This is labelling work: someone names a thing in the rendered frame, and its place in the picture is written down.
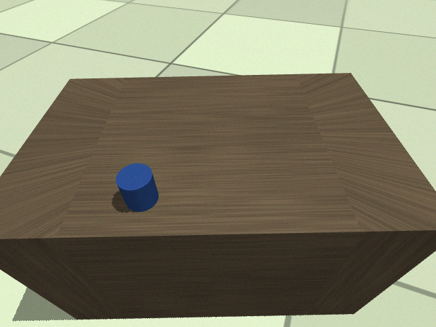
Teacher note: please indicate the can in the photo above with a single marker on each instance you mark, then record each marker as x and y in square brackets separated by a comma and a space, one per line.
[137, 187]

